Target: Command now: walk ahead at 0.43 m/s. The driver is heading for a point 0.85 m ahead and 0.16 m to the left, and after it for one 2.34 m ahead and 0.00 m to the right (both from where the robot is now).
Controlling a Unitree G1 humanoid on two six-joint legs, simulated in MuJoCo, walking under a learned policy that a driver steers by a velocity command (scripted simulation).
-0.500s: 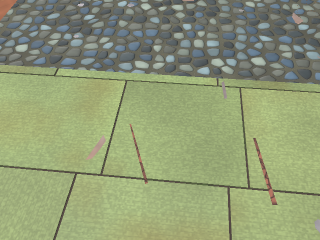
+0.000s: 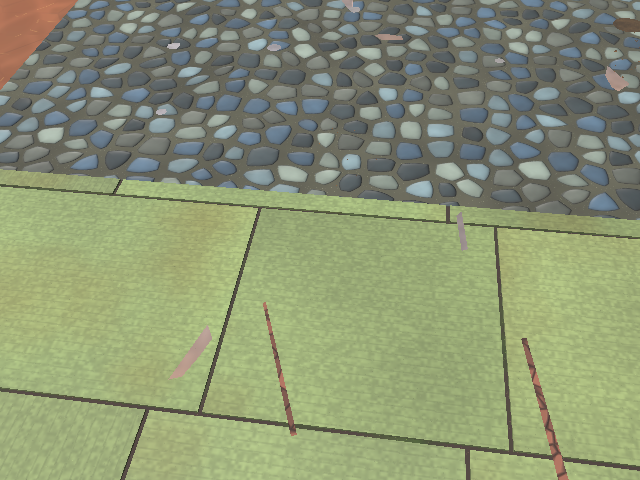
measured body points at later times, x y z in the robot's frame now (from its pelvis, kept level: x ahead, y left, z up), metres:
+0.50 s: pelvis +0.16 +0.06 -0.01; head +0.18 +0.07 +0.43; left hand +0.22 +0.32 -0.16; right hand +0.26 -0.18 -0.15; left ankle +0.25 +0.14 -0.75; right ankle +0.15 -0.09 -0.72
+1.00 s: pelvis +0.25 +0.06 -0.02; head +0.26 +0.07 +0.43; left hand +0.21 +0.31 -0.17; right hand +0.33 -0.20 -0.15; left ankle +0.27 +0.15 -0.75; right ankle +0.18 -0.08 -0.75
